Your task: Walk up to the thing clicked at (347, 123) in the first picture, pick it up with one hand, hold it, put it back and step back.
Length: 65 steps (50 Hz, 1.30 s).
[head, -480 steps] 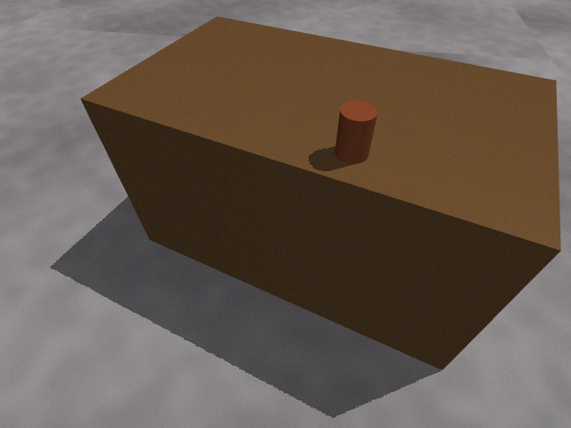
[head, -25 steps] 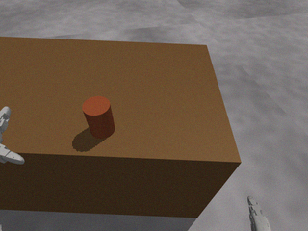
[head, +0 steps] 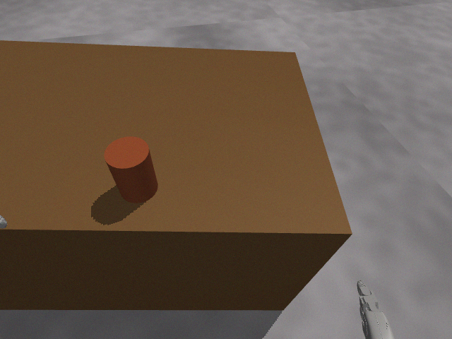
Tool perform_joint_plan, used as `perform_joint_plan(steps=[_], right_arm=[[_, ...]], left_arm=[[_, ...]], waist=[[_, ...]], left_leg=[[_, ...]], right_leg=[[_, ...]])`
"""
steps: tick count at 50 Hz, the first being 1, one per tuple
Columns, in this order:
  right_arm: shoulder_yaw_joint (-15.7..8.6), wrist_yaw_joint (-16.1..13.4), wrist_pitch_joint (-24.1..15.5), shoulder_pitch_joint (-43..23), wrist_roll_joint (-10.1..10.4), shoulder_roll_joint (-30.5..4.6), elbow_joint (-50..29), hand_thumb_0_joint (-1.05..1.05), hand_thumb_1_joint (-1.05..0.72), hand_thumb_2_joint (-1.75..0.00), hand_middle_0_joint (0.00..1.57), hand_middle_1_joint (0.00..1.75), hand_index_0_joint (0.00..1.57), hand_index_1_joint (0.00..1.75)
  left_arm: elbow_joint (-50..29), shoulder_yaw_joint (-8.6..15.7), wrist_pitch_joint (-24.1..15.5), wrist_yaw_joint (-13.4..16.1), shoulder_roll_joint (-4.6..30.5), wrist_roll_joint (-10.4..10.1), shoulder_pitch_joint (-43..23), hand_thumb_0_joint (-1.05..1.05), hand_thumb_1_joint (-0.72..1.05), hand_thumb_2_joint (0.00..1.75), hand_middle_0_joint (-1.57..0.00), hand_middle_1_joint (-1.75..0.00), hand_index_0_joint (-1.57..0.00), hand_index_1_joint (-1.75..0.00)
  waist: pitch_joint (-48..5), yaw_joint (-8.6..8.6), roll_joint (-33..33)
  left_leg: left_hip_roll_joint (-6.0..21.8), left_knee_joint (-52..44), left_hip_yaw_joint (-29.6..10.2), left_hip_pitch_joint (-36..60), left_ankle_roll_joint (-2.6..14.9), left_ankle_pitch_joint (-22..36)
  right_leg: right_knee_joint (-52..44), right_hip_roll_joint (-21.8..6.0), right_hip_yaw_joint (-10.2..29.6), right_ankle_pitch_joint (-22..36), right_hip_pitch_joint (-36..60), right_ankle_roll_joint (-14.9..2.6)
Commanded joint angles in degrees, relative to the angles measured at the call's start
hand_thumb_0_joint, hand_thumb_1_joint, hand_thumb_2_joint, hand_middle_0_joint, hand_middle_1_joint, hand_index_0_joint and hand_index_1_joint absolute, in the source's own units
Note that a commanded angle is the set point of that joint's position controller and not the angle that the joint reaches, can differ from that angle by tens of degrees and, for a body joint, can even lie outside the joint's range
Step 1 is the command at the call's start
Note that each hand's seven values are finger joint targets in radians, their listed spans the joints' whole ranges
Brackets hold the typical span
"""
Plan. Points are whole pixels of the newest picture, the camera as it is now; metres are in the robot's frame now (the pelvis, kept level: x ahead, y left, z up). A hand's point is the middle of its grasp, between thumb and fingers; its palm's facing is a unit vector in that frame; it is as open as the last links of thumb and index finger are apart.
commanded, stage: go down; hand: left
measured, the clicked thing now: (133, 171) +0.45 +0.20 +0.00
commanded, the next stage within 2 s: approach in 1.40 s
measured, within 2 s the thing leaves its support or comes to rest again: neither
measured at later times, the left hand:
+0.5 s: hand out of the picture +0.36 +0.38 +0.12, palm faces +0.19 -0.98 +0.00, open 17.7 cm
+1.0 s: hand out of the picture +0.38 +0.39 +0.13, palm faces +0.20 -0.98 -0.01, open 17.6 cm
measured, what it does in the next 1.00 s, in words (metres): stands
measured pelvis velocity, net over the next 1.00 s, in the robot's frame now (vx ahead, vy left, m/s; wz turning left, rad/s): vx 0.00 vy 0.00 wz -0.01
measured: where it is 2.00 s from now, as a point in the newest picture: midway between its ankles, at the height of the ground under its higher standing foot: outside the picture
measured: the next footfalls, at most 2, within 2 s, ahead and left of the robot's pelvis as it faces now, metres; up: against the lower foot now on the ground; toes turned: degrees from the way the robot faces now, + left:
none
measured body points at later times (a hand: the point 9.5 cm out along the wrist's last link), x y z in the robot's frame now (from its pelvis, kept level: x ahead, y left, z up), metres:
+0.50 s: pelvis +0.00 +0.00 -0.01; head +0.05 +0.03 +0.43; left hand +0.35 +0.43 +0.12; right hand +0.15 -0.25 -0.07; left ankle -0.01 +0.12 -0.72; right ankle -0.01 -0.14 -0.72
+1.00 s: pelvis +0.00 +0.00 -0.02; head +0.06 +0.03 +0.42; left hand +0.37 +0.44 +0.13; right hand +0.15 -0.25 -0.07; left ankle -0.01 +0.12 -0.72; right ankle -0.01 -0.14 -0.72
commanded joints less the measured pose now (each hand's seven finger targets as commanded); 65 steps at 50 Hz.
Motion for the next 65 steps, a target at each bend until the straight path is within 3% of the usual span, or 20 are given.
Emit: perform_joint_plan(steps=[1, 3, 5, 7, 14, 16, 24, 25, 29, 30, 39, 40, 42, 45, 48, 50, 53, 56, 63, 65], right_arm=[[-4.3, -1.0, -3.0, -2.3, 0.1, -10.0, -8.9, 0.00, 0.54, -0.06, 0.05, 0.05, 0.05, 0.05], [-3.0, -0.6, -2.8, -0.8, 0.2, -8.1, -7.1, 0.00, 0.54, -0.06, 0.05, 0.05, 0.05, 0.05], [-4.8, -0.9, -3.2, -2.4, 0.1, -10.2, -8.5, 0.00, 0.53, -0.06, 0.05, 0.05, 0.05, 0.05], [-3.8, -0.6, -3.1, -1.9, 0.0, -9.5, -8.7, 0.00, 0.54, -0.06, 0.05, 0.05, 0.05, 0.05], [-2.6, -0.6, -2.9, -0.8, 0.2, -8.3, -10.4, 0.00, 0.54, -0.06, 0.05, 0.05, 0.05, 0.05], [-3.5, -0.8, -3.2, -1.5, 0.1, -10.1, -12.4, 0.00, 0.53, -0.06, 0.05, 0.05, 0.05, 0.05], [-3.5, -0.9, -3.2, -0.5, -0.1, -10.2, -13.6, 0.00, 0.53, -0.06, 0.05, 0.05, 0.05, 0.05], [-2.5, -0.8, -3.1, 0.0, -0.1, -9.1, -13.0, 0.00, 0.53, -0.06, 0.05, 0.05, 0.05, 0.05], [-3.7, -1.0, -3.2, 0.4, 0.0, -10.6, -15.1, 0.00, 0.54, -0.06, 0.05, 0.05, 0.05, 0.05], [-2.7, -0.8, -3.1, 0.9, 0.0, -9.5, -14.1, 0.00, 0.54, -0.06, 0.05, 0.05, 0.05, 0.05], [-3.6, -1.0, -2.9, 1.5, 0.0, -10.7, -16.9, 0.00, 0.54, -0.06, 0.05, 0.05, 0.05, 0.05], [-2.2, -0.8, -2.6, 1.9, 0.0, -9.5, -15.5, 0.00, 0.54, -0.06, 0.05, 0.05, 0.05, 0.05], [-3.9, -1.0, -2.9, 2.2, 0.1, -11.2, -17.3, 0.00, 0.53, -0.06, 0.05, 0.05, 0.05, 0.05], [-3.3, -0.9, -2.5, 3.2, 0.2, -10.5, -17.5, 0.00, 0.53, -0.06, 0.05, 0.05, 0.05, 0.05], [-3.3, -0.8, -2.6, 3.2, 0.3, -10.5, -18.1, 0.00, 0.54, -0.06, 0.05, 0.05, 0.05, 0.05], [-1.9, -0.7, -2.7, 2.1, 0.4, -9.3, -21.0, 0.00, 0.53, -0.06, 0.05, 0.05, 0.05, 0.05], [-2.2, -0.8, -2.4, 3.7, 0.4, -9.2, -18.0, 0.00, 0.53, -0.06, 0.05, 0.05, 0.05, 0.05], [-4.6, -1.0, -2.5, 3.0, 0.3, -11.9, -19.4, 0.00, 0.53, -0.06, 0.05, 0.05, 0.05, 0.05], [-3.4, -0.4, -2.6, 4.8, 0.5, -9.9, -19.4, 0.00, 0.53, -0.06, 0.05, 0.05, 0.05, 0.05], [-4.6, -0.4, -2.5, 5.1, 0.3, -10.8, -18.8, 0.00, 0.53, -0.06, 0.05, 0.05, 0.05, 0.05]], left_arm=[[-11.9, 3.9, -3.1, -0.4, 23.7, -1.3, -17.3, 0.00, -0.58, 0.09, -0.04, -0.04, -0.04, -0.05], [-12.0, 3.8, -3.2, -0.8, 23.4, -1.7, -18.6, 0.00, -0.60, 0.09, -0.04, -0.05, -0.04, -0.06], [-11.5, 3.6, -3.1, -0.9, 23.8, -1.5, -18.5, 0.00, -0.60, 0.08, -0.04, -0.05, -0.04, -0.05], [-11.3, 3.6, -3.0, -1.3, 24.2, -1.2, -19.2, 0.00, -0.60, 0.09, -0.04, -0.04, -0.04, -0.05], [-9.7, 4.0, -2.8, -1.4, 25.3, -1.1, -20.7, 0.00, -0.60, 0.10, -0.04, -0.05, -0.03, -0.06], [-9.6, 5.4, -2.7, -1.2, 27.8, -1.1, -21.7, 0.00, -0.60, 0.09, -0.04, -0.04, -0.03, -0.06], [-7.2, 5.4, -2.4, -1.6, 29.3, -0.2, -23.5, 0.00, -0.60, 0.10, -0.04, -0.04, -0.04, -0.06], [-7.6, 5.5, -2.5, -1.6, 29.6, -0.3, -24.5, 0.00, -0.61, 0.10, -0.04, -0.05, -0.03, -0.07], [-6.8, 5.4, -2.3, -1.3, 30.4, 0.1, -25.0, 0.00, -0.58, 0.10, -0.04, -0.04, -0.04, -0.06], [-7.3, 5.3, -2.4, -1.3, 30.6, 0.1, -26.1, 0.00, -0.58, 0.10, -0.04, -0.05, -0.04, -0.06], [-6.3, 4.5, -1.2, -1.0, 31.2, 1.0, -27.2, 0.00, -0.57, 0.09, -0.05, -0.05, -0.04, -0.06], [-6.5, 5.1, -1.0, -0.9, 31.7, 0.9, -27.0, 0.00, -0.58, 0.10, -0.05, -0.05, -0.04, -0.06], [-7.2, 5.7, -0.9, -0.7, 33.0, 1.2, -27.5, 0.00, -0.59, 0.09, -0.05, -0.05, -0.04, -0.06], [-5.5, 4.8, -0.2, -0.9, 30.5, 0.9, -25.2, 0.00, -0.57, 0.10, -0.04, -0.05, -0.03, -0.06], [-7.6, 6.2, -0.3, -1.1, 31.7, 0.5, -24.6, 0.00, -0.57, 0.09, -0.05, -0.05, -0.04, -0.06], [-9.3, 5.3, 0.1, -1.1, 31.3, 0.9, -26.0, 0.00, -0.56, 0.09, -0.05, -0.04, -0.04, -0.05], [-10.6, 4.8, 0.5, -1.2, 29.6, 0.4, -25.4, 0.00, -0.58, 0.09, -0.05, -0.05, -0.04, -0.06], [-9.9, 5.8, 1.1, -0.6, 30.9, 0.8, -23.5, 0.00, -0.57, 0.09, -0.05, -0.05, -0.04, -0.06], [-9.3, 5.3, 0.2, -0.6, 29.0, 0.4, -24.6, 0.00, -0.58, 0.09, -0.04, -0.05, -0.04, -0.06], [-8.0, 5.2, -0.2, -0.4, 29.5, 0.7, -25.0, 0.00, -0.59, 0.09, -0.04, -0.05, -0.04, -0.06]], waist=[[-17.4, 0.39, 9.6], [-16.7, 0.36, 9.8], [-17.1, -0.28, 9.7], [-17.8, -0.10, 10.4], [-16.9, 0.15, 9.6], [-18.4, 0.44, 9.4], [-19.4, -0.29, 10.7], [-18.6, -0.14, 11.6], [-18.4, -0.78, 11.9], [-18.5, -0.38, 12.4], [-20.6, -0.74, 13.0], [-21.1, -0.02, 12.7], [-21.6, -0.60, 12.7], [-19.9, -0.59, 10.8], [-21.6, 0.20, 11.3], [-22.7, 0.09, 11.5], [-21.9, -0.04, 12.9], [-21.3, -0.04, 11.4], [-17.3, -0.52, 10.7], [-17.5, -0.95, 11.2]], left_leg=[[-0.5, -2.7, 0.3, 12.9, 0.61, 25.6], [-0.8, -1.9, 0.7, 11.7, 0.90, 25.8], [-0.4, -1.7, 0.3, 12.8, 0.75, 26.0], [-0.1, -1.3, -0.2, 13.2, 0.63, 27.1], [-1.0, -0.5, 0.5, 9.5, 1.06, 21.4], [-0.9, -0.1, 0.3, 8.9, 0.96, 21.2], [-0.5, 1.9, -0.2, 8.6, 0.86, 23.0], [-0.5, 1.8, -0.1, 8.1, 0.79, 22.0], [-0.6, 2.1, -0.1, 6.9, 0.68, 18.5], [-0.5, 2.3, -0.1, 6.8, 0.65, 18.6], [-0.2, 3.7, -0.3, 7.5, 0.49, 20.9], [-0.3, 3.9, -0.2, 6.8, 0.62, 20.8], [-0.3, 4.1, -0.2, 7.5, 0.48, 21.6], [-0.2, 4.1, -0.2, 6.0, 0.69, 21.2], [-0.5, 4.8, 0.1, 6.2, 0.82, 22.7], [-0.7, 5.1, 0.4, 7.0, 0.96, 23.6], [-0.3, 5.2, 0.1, 8.6, 0.74, 26.8], [-0.2, 5.1, -0.2, 8.1, 0.66, 26.6], [-0.4, 4.2, -0.2, 5.3, 0.76, 19.7], [-0.4, 4.4, -0.1, 4.7, 0.72, 18.5]], right_leg=[[-1.6, 1.4, -2.5, 16.9, 3.3, -2.59], [-1.4, 1.1, -2.2, 18.0, 3.0, -2.32], [-0.7, 1.4, -2.5, 17.2, 1.8, -2.41], [-0.3, 1.4, -2.8, 16.5, 0.2, -2.50], [0.5, 1.2, -2.2, 14.2, 0.0, -2.44], [0.9, 1.3, -2.3, 14.0, 0.6, -2.42], [2.8, 1.4, -2.5, 14.1, -2.0, -2.59], [2.9, 1.5, -2.4, 13.1, -2.7, -2.65], [3.3, 1.5, -2.4, 10.9, -3.9, -2.70], [3.6, 1.6, -2.5, 10.7, -4.3, -2.77], [4.7, 1.8, -2.6, 11.3, -5.2, -2.87], [4.6, 1.7, -2.5, 11.5, -4.8, -2.84], [4.9, 1.8, -2.5, 12.0, -4.6, -2.79], [4.9, 1.9, -2.6, 11.6, -5.3, -2.82], [5.3, 1.7, -2.4, 13.4, -3.7, -2.60], [5.2, 1.6, -2.2, 14.5, -2.7, -2.41], [5.5, 1.7, -2.4, 15.4, -4.4, -2.56], [5.6, 1.7, -2.7, 15.1, -4.2, -2.59], [5.7, 1.9, -2.6, 10.1, -6.4, -2.70], [6.0, 1.8, -2.5, 9.5, -6.8, -2.78]])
